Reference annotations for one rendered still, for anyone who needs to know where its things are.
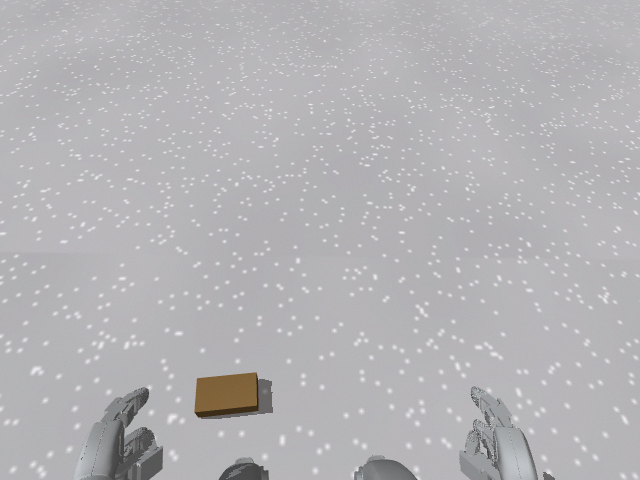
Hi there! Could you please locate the carton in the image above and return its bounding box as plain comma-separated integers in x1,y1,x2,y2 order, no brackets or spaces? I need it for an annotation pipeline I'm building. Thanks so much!
194,372,259,418

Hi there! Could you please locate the left robot hand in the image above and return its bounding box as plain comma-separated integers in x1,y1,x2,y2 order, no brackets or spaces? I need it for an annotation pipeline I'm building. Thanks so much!
72,388,163,480

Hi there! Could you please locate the right robot hand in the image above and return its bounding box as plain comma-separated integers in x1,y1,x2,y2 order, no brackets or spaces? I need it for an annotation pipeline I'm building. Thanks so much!
459,386,538,480

